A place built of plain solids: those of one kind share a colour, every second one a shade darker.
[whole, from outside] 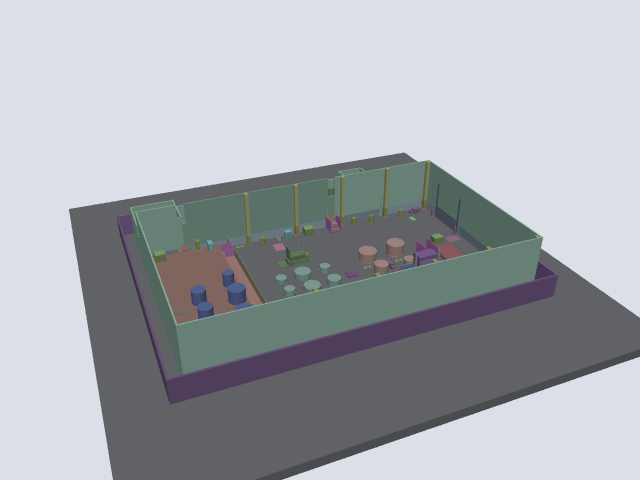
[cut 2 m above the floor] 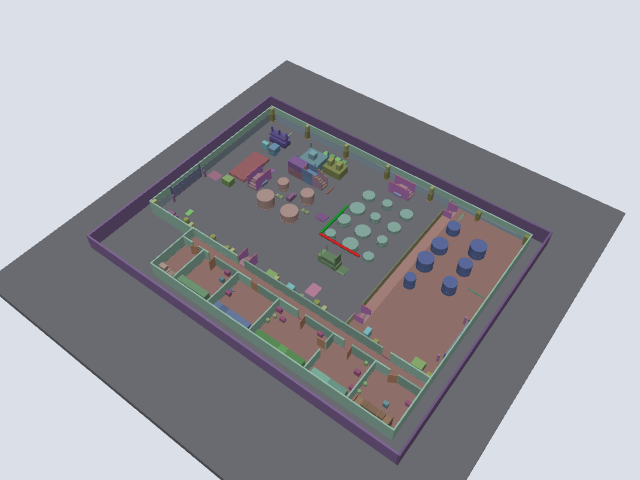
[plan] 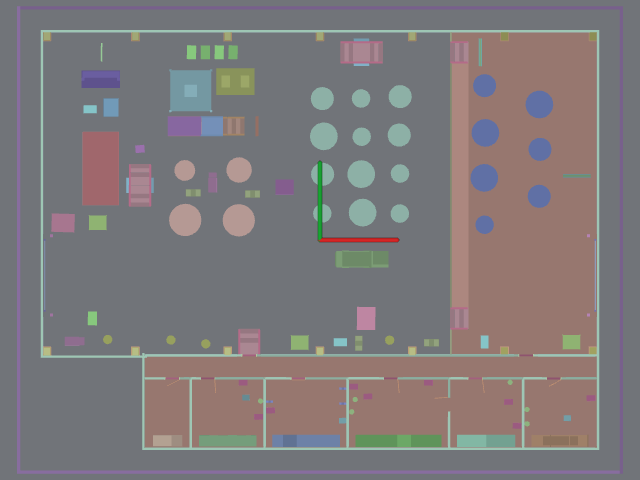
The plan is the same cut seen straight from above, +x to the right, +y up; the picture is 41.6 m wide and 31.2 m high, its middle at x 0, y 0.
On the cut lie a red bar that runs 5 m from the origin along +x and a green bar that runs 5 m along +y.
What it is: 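A precast concrete works, 36.0 x 27.0 m in plan; the plan side|rings|straight|side|mid|loop|plant+lockers+lab+mess+office+stores|corridor|2doors|step3|1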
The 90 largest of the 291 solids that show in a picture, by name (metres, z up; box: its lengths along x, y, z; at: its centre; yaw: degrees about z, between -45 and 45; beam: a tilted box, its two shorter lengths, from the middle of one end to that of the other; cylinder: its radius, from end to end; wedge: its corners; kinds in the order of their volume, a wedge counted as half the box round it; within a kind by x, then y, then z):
{
 "ground_1": {"box": [3.0, 4.5, 0.5], "at": [-9.9, -11.25, 0.35]},
 "ground_2": {"box": [4.8, 4.5, 0.5], "at": [-6.0, -11.25, 0.35]},
 "ground_3": {"box": [5.4, 4.5, 0.5], "at": [-0.9, -11.25, 0.35]},
 "ground_4": {"box": [29.4, 1.5, 0.5], "at": [3.3, -8.25, 0.35]},
 "ground_5": {"box": [6.6, 4.5, 0.5], "at": [5.1, -11.25, 0.35]},
 "ground_6": {"box": [1.2, 1.69, 0.5], "at": [9.05, -6.66, 0.35]},
 "ground_7": {"box": [1.2, 15.88, 0.5], "at": [9.05, 3.55, 0.35]},
 "ground_8": {"box": [4.8, 4.5, 0.5], "at": [10.8, -11.25, 0.35]},
 "ground_9": {"box": [8.35, 21.0, 0.5], "at": [13.82, 3.0, 0.35]},
 "ground_10": {"box": [4.8, 4.5, 0.5], "at": [15.6, -11.25, 0.35]},
 "wall_1": {"box": [0.15, 21.3, 6.55], "at": [-18.07, 3.0, 3.23]},
 "wall_2": {"box": [6.9, 0.15, 6.55], "at": [-14.7, -7.58, 3.23]},
 "wall_3": {"box": [0.15, 4.8, 4.25], "at": [-11.47, -11.25, 2.08]},
 "wall_4": {"box": [0.15, 1.8, 3.35], "at": [-11.47, -8.25, 1.62]},
 "wall_5": {"box": [3.3, 0.15, 4.25], "at": [-9.9, -13.57, 2.08]},
 "wall_6": {"box": [0.15, 4.5, 4.25], "at": [-8.4, -11.25, 2.08]},
 "wall_7": {"box": [6.35, 0.15, 6.55], "at": [-8.22, -7.5, 3.23]},
 "wall_8": {"box": [5.1, 0.15, 3.35], "at": [-6.0, -13.57, 1.62]},
 "wall_9": {"box": [3.25, 0.15, 3.35], "at": [-5.22, -9.0, 1.62]},
 "wall_10": {"box": [0.15, 4.5, 3.35], "at": [-3.6, -11.25, 1.62]},
 "wall_11": {"box": [1.75, 0.15, 3.35], "at": [-2.73, -9.0, 1.62]},
 "wall_12": {"box": [5.7, 0.15, 3.35], "at": [-0.9, -13.57, 1.62]},
 "wall_13": {"box": [36.3, 0.15, 6.55], "at": [0.0, 13.57, 3.23]},
 "wall_14": {"box": [2.75, 0.15, 3.35], "at": [0.42, -9.0, 1.62]},
 "wall_15": {"box": [0.15, 4.5, 3.35], "at": [1.8, -11.25, 1.62]},
 "wall_16": {"box": [2.35, 0.15, 3.35], "at": [2.98, -9.0, 1.62]},
 "wall_17": {"box": [17.1, 0.15, 6.55], "at": [4.4, -7.5, 3.23]},
 "wall_18": {"box": [6.9, 0.15, 3.35], "at": [5.1, -13.57, 1.62]},
 "wall_19": {"box": [3.35, 0.15, 3.35], "at": [6.72, -9.0, 1.62]},
 "wall_20": {"box": [0.15, 2.35, 3.35], "at": [8.4, -12.32, 1.62]},
 "wall_21": {"box": [5.1, 0.15, 3.35], "at": [10.8, -13.57, 1.62]},
 "wall_22": {"box": [2.65, 0.15, 3.35], "at": [11.88, -9.0, 1.62]},
 "wall_23": {"box": [0.15, 4.5, 4.25], "at": [13.2, -11.25, 2.08]},
 "wall_24": {"box": [1.55, 0.15, 4.25], "at": [13.97, -9.0, 2.08]},
 "wall_25": {"box": [5.1, 0.15, 4.25], "at": [15.6, -13.57, 2.08]},
 "wall_26": {"box": [4.15, 0.15, 6.55], "at": [15.93, -7.5, 3.23]},
 "wall_27": {"box": [2.35, 0.15, 4.25], "at": [16.82, -9.0, 2.08]},
 "wall_28": {"box": [0.15, 4.8, 4.25], "at": [18.07, -11.25, 2.08]},
 "wall_29": {"box": [0.15, 1.8, 3.35], "at": [18.07, -8.25, 1.62]},
 "wall_30": {"box": [0.15, 21.3, 6.55], "at": [18.07, 3.0, 3.23]},
 "yard_wall_1": {"box": [0.22, 30.4, 2.65], "at": [-19.59, 0.0, 1.27]},
 "yard_wall_2": {"box": [39.4, 0.22, 2.65], "at": [0.0, -15.09, 1.27]},
 "yard_wall_3": {"box": [39.4, 0.22, 2.65], "at": [0.0, 15.09, 1.27]},
 "yard_wall_4": {"box": [0.22, 30.4, 2.65], "at": [19.59, 0.0, 1.27]},
 "ring_stack_1": {"cylinder": 0.9, "from": [10.68, 4.04, 0.6], "to": [10.68, 4.04, 1.1]},
 "ring_stack_2": {"cylinder": 0.89, "from": [10.68, 4.04, 1.1], "to": [10.68, 4.04, 1.6]},
 "ring_stack_3": {"cylinder": 0.9, "from": [10.68, 4.04, 1.6], "to": [10.68, 4.04, 2.1]},
 "ring_stack_4": {"cylinder": 0.75, "from": [10.7, 10.03, 0.6], "to": [10.7, 10.03, 1.1]},
 "ring_stack_5": {"cylinder": 0.9, "from": [10.75, 6.96, 0.6], "to": [10.75, 6.96, 1.1]},
 "ring_stack_6": {"cylinder": 0.89, "from": [10.75, 6.96, 1.1], "to": [10.75, 6.96, 1.6]},
 "ring_stack_7": {"cylinder": 0.75, "from": [14.25, 2.84, 0.6], "to": [14.25, 2.84, 1.1]},
 "ring_stack_8": {"cylinder": 0.9, "from": [14.26, 8.81, 0.6], "to": [14.26, 8.81, 1.1]},
 "ring_stack_9": {"cylinder": 0.89, "from": [14.26, 8.81, 1.1], "to": [14.26, 8.81, 1.6]},
 "ring_stack_10": {"cylinder": 0.9, "from": [14.26, 8.81, 1.6], "to": [14.26, 8.81, 2.1]},
 "ring_stack_11": {"cylinder": 0.75, "from": [14.3, 5.89, 0.6], "to": [14.3, 5.89, 1.1]},
 "ring_stack_12": {"cylinder": 0.75, "from": [14.3, 5.89, 1.6], "to": [14.3, 5.89, 2.1]},
 "ring_mould_1": {"cylinder": 0.64, "from": [-8.79, 4.52, 0.12], "to": [-8.79, 4.52, 1.03]},
 "ring_mould_2": {"cylinder": 1.01, "from": [-8.76, 1.3, 0.12], "to": [-8.76, 1.3, 1.41]},
 "ring_mould_3": {"cylinder": 1.01, "from": [-5.28, 1.28, 0.12], "to": [-5.28, 1.28, 1.07]},
 "ring_mould_4": {"cylinder": 0.79, "from": [-5.26, 4.55, 0.12], "to": [-5.26, 4.55, 1.33]},
 "column_1": {"box": [0.4, 0.5, 5.3], "at": [-17.75, -7.25, 3.85]},
 "column_2": {"box": [0.4, 0.5, 5.3], "at": [-17.75, 13.25, 3.85]},
 "column_3": {"box": [0.4, 0.5, 5.3], "at": [-12.0, -7.25, 3.85]},
 "column_4": {"box": [0.4, 0.5, 5.3], "at": [-12.0, 13.25, 3.85]},
 "column_5": {"box": [0.4, 0.5, 5.3], "at": [-6.0, -7.25, 3.85]},
 "column_6": {"box": [0.4, 0.5, 5.3], "at": [-6.0, 13.25, 3.85]},
 "column_7": {"box": [0.4, 0.5, 5.3], "at": [0.0, -7.25, 3.85]},
 "column_8": {"box": [0.4, 0.5, 5.3], "at": [0.0, 13.25, 3.85]},
 "column_9": {"box": [0.4, 0.5, 5.3], "at": [6.0, -7.25, 3.85]},
 "column_10": {"box": [0.4, 0.5, 5.3], "at": [6.0, 13.25, 3.85]},
 "mixer_tower_1": {"box": [2.68, 2.68, 1.25], "at": [-8.4, 9.7, 0.57]},
 "cabin_body_1": {"box": [2.16, 1.26, 2.35], "at": [-8.82, 7.4, 2.21]},
 "ring_1": {"cylinder": 0.9, "from": [0.25, 6.74, 0.0], "to": [0.25, 6.74, 0.5]},
 "ring_2": {"cylinder": 0.9, "from": [2.68, 4.28, 0.0], "to": [2.68, 4.28, 0.5]},
 "ring_3": {"cylinder": 0.9, "from": [2.77, 1.78, 0.0], "to": [2.77, 1.78, 0.38]},
 "ring_4": {"cylinder": 0.89, "from": [2.77, 1.78, 0.38], "to": [2.77, 1.78, 0.75]},
 "ring_5": {"cylinder": 0.75, "from": [5.15, 6.82, 0.0], "to": [5.15, 6.82, 0.5]},
 "lockers_1": {"box": [3.74, 0.72, 1.7], "at": [-6.0, -13.06, 1.55]},
 "hoppers_1": {"box": [2.5, 1.74, 1.05], "at": [-5.5, 10.3, 0.47]},
 "mesh_stack_1": {"box": [2.38, 4.78, 0.2], "at": [-14.25, 4.65, 0.18]},
 "mesh_stack_2": {"box": [2.34, 4.74, 0.13], "at": [-14.24, 4.65, 0.34]},
 "deckbase_1": {"box": [2.2, 1.3, 1.13], "at": [-8.8, 7.4, 0.52]},
 "stillage_1": {"box": [1.1, 0.9, 0.9], "at": [-14.44, 1.12, 0.4]},
 "stillage_2": {"box": [1.1, 0.9, 0.9], "at": [-1.31, -6.67, 0.4]},
 "stillage_3": {"box": [1.1, 0.9, 0.9], "at": [16.35, -6.64, 1.0]},
 "forklift_1": {"box": [2.15, 1.08, 0.6], "at": [2.12, -1.25, 0.25]},
 "forklift_2": {"box": [1.75, 0.96, 0.55], "at": [2.33, -1.25, 0.82]},
 "deck_1": {"box": [1.4, 1.3, 1.13], "at": [-7.0, 7.4, 0.52]},
 "stepguard_1": {"box": [0.11, 15.88, 0.91], "at": [8.51, 3.55, 1.0]},
 "bar_rack_1": {"box": [2.5, 1.14, 0.55], "at": [-14.25, 10.45, 0.23]}
}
